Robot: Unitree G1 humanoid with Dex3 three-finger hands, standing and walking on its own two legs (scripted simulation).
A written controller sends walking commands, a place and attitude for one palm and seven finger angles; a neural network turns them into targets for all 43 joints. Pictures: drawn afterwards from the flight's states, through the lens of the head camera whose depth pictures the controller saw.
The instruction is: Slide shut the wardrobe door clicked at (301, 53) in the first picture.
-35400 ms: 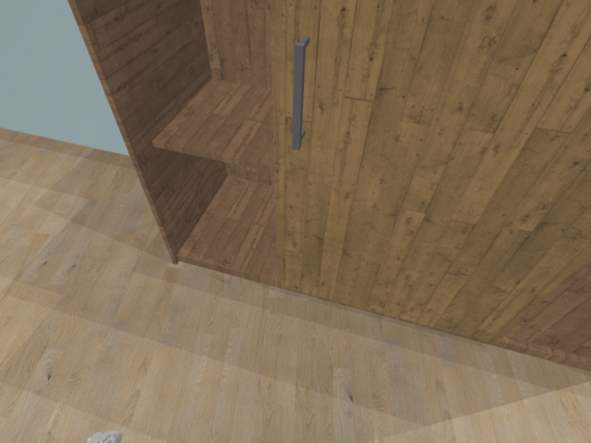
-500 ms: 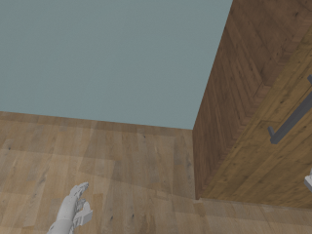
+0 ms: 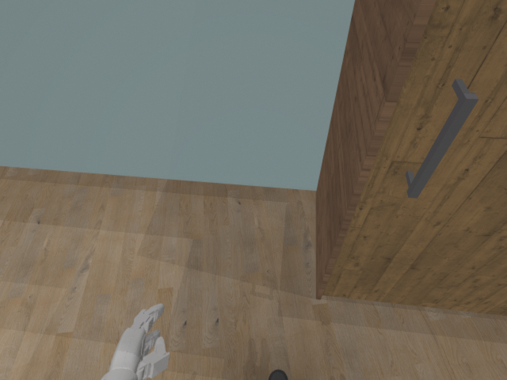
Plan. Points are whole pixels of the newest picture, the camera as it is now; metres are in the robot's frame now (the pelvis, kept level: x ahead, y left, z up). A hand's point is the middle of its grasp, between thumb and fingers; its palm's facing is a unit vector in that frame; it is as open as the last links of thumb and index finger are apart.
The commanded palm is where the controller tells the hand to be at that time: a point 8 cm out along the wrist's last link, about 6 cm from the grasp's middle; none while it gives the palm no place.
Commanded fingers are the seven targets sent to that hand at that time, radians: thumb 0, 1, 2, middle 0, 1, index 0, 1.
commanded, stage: step back with the hand held close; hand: right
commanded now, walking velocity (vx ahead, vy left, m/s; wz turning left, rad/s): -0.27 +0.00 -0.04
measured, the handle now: (433, 145) +0.49 -0.29 +0.10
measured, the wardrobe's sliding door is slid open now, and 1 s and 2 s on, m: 0.00 0.00 0.00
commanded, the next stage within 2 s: stop stepping back and stand still in 0.38 s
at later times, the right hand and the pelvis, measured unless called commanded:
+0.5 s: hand out of the picture +0.06 -0.33 +0.18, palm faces +0.38 +0.84 -0.39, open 7.4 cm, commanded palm +0.00 -0.37 +0.18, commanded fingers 0.00 -0.90 -0.90 0.20 0.30 0.20 0.30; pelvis -0.14 -0.07 +0.01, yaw +1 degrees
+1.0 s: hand out of the picture -0.08 -0.40 +0.19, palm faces +0.42 +0.77 -0.48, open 7.4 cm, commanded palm -0.13 -0.44 +0.18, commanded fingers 0.00 -0.90 -0.90 0.20 0.30 0.20 0.30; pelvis -0.27 -0.14 +0.00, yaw +0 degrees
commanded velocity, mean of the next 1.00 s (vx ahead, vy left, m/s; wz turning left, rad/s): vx -0.03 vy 0.07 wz -0.02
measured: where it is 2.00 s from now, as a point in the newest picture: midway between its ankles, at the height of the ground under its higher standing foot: outside the picture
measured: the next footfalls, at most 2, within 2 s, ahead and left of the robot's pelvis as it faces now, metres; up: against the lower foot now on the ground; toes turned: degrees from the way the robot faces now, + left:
left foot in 0.06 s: -0.04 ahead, +0.13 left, +0.00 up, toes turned +2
right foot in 0.20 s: +0.07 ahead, -0.10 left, +0.00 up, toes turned -1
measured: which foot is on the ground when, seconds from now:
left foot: up 0.00-0.04, down 0.06-0.22, up 0.24-0.52, down 0.54-0.72, up 0.74-0.96, down 0.98-1.00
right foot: down 0.00-0.06, up 0.08-0.18, down 0.20-0.52, up 0.54-0.68, down 0.70-0.96, up 0.98-1.00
